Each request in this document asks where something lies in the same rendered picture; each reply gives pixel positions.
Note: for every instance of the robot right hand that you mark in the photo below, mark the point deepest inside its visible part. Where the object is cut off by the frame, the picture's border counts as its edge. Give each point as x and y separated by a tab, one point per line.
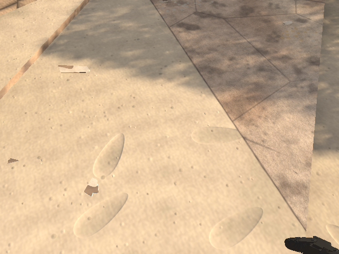
313	245

